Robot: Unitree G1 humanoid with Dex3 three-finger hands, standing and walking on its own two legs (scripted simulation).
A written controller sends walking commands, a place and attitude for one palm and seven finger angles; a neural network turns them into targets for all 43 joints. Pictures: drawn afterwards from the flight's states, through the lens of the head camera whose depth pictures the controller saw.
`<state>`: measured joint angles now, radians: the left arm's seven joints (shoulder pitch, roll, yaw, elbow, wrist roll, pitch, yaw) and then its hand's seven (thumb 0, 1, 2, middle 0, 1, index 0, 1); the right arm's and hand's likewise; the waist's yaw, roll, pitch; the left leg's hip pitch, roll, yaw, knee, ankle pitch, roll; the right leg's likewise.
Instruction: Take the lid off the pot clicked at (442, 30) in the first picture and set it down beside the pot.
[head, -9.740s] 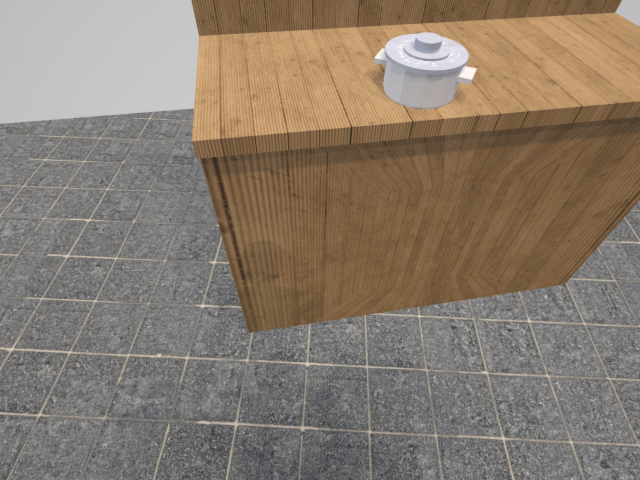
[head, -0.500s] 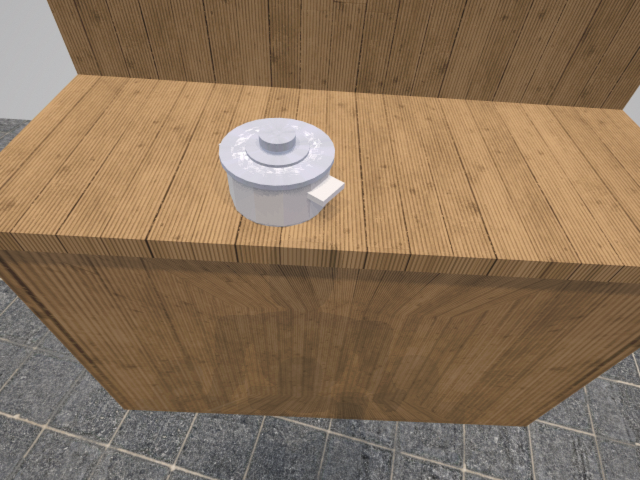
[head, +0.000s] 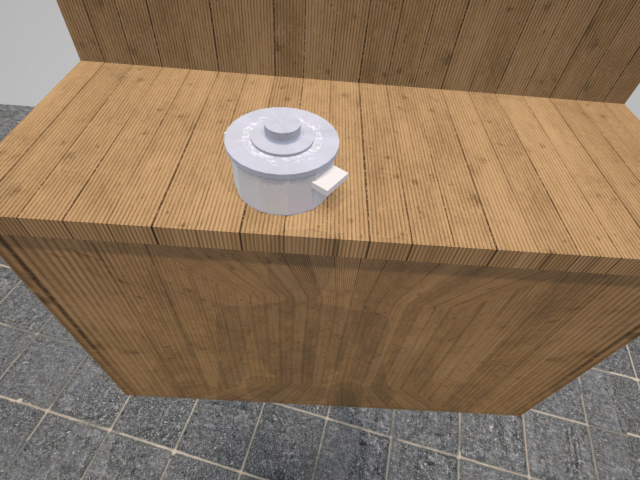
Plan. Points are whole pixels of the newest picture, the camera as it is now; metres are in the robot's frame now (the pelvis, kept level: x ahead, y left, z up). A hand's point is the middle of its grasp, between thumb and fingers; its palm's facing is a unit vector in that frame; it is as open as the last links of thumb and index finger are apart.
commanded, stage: look again from close up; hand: left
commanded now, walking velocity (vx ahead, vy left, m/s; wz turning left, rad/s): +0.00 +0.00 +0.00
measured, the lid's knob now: (282, 126) +0.54 +0.10 +0.16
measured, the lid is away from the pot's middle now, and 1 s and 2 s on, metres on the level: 0.00 0.00 0.00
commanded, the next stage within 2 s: lift the closed hand beside the body in 1.62 s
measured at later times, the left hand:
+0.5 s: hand out of the picture -0.01 +0.16 -0.18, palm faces +0.03 -0.98 -0.17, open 7.3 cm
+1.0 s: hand out of the picture +0.02 +0.15 -0.17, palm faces +0.03 -0.98 -0.18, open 7.3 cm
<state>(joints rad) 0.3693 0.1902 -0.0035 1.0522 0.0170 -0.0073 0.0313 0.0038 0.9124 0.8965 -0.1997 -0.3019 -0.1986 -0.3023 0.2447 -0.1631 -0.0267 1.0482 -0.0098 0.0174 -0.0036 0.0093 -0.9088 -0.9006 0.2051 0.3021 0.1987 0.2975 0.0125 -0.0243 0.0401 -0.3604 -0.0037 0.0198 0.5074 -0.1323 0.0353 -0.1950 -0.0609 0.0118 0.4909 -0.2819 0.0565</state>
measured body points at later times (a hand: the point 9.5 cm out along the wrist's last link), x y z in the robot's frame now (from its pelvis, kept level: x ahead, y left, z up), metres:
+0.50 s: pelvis +0.00 -0.01 +0.00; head +0.02 +0.00 +0.45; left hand -0.01 +0.21 -0.16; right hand +0.02 -0.24 -0.15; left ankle +0.09 +0.09 -0.73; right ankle -0.01 -0.17 -0.73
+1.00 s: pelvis +0.02 -0.02 +0.00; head +0.04 -0.01 +0.45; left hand +0.02 +0.21 -0.16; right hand +0.06 -0.26 -0.15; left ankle +0.09 +0.09 -0.73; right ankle -0.01 -0.17 -0.73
